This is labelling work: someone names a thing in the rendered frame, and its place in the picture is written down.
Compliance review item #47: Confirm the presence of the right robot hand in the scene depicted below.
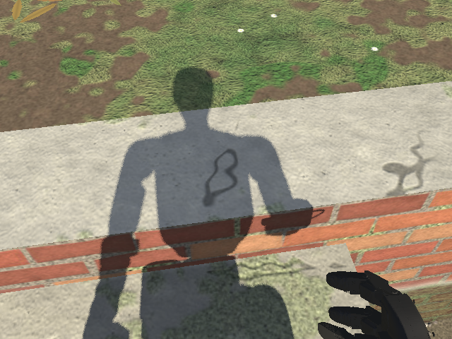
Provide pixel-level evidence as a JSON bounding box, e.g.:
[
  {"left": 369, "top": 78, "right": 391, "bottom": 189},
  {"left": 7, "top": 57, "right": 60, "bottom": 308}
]
[{"left": 318, "top": 270, "right": 435, "bottom": 339}]

